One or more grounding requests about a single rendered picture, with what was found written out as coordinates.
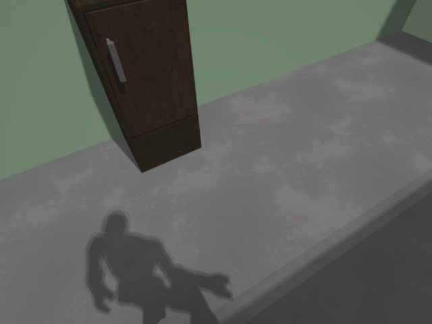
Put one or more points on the cupboard door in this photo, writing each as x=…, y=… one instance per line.
x=151, y=41

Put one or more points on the handle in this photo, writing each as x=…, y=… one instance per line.
x=116, y=60

